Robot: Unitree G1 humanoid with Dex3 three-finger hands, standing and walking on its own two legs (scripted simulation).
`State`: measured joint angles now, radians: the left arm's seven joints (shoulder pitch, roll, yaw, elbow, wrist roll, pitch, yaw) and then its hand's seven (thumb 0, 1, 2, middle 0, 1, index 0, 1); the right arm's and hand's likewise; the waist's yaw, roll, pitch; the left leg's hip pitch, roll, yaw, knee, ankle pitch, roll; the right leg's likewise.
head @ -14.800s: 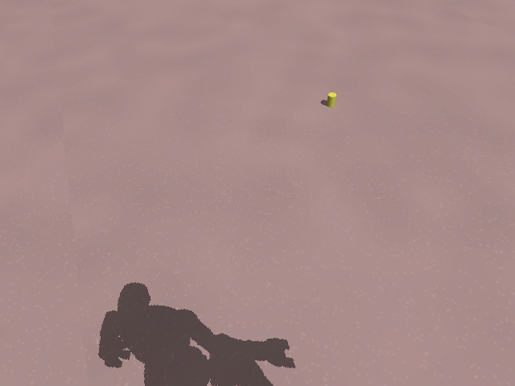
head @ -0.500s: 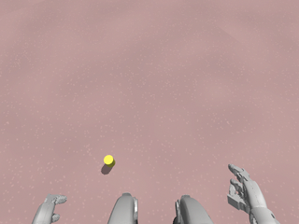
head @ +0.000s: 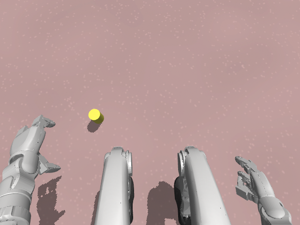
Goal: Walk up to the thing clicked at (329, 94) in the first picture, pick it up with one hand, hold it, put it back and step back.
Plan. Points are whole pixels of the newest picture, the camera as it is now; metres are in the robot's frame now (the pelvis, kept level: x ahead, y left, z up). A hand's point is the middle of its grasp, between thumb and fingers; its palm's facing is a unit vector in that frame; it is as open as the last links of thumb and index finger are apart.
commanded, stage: rise first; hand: left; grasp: from above
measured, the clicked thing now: (96, 116) +0.48 +0.27 -0.45
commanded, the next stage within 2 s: approach in 1.38 s
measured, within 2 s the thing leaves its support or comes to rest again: neither
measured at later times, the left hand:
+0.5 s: hand (61, 133) +0.37 +0.34 -0.25, palm faces -0.45 -0.15 -0.88, open 14.0 cm
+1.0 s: hand (69, 126) +0.40 +0.33 -0.30, palm faces -0.45 -0.04 -0.89, open 13.8 cm
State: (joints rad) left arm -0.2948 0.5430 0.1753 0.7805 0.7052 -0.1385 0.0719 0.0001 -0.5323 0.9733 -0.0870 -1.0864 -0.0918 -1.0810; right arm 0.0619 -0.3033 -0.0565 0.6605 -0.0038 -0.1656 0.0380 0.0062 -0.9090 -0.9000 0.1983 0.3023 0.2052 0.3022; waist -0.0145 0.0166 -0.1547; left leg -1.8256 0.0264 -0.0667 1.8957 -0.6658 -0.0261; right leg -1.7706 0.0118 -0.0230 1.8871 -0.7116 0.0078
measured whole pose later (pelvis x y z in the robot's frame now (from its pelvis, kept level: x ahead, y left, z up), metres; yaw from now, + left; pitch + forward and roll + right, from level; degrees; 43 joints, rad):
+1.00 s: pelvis -0.02 +0.01 -0.15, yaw -5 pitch +33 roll -8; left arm -0.79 0.80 0.18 1.30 1.28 -0.36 0.35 0.00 -0.45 0.93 -0.15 -0.93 -0.15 -0.93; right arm 0.08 -0.26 0.01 0.76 -0.13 0.00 0.13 0.00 -0.91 -0.90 0.20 0.30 0.21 0.30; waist -0.13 -0.03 -0.06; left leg -2.29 0.01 -0.15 2.37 -0.67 -0.02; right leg -2.18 0.04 -0.08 2.30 -0.71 0.04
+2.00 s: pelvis -0.02 +0.01 -0.16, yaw -8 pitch +35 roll -8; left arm -1.11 0.74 0.09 1.54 1.29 -0.10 0.50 0.00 -0.52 0.98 -0.08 -1.07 -0.09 -1.05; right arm 0.12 -0.28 0.10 0.74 -0.15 -0.04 0.14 0.00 -0.92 -0.90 0.20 0.30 0.20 0.30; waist -0.31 0.00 -0.04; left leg -2.36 0.04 -0.17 2.41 -0.68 -0.02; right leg -2.27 0.06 -0.09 2.33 -0.69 0.04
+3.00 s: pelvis -0.02 +0.01 -0.18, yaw -10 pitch +32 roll -11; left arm -1.00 0.91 0.16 1.60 1.22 -0.16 0.51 0.00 -0.47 0.92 -0.07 -1.06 -0.09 -1.03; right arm 0.11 -0.28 0.21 0.72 -0.21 -0.12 0.20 0.00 -0.91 -0.90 0.20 0.30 0.20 0.30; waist -0.33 -0.07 0.11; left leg -2.37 0.03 -0.22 2.52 -0.72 -0.02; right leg -2.27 0.08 -0.12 2.40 -0.71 0.06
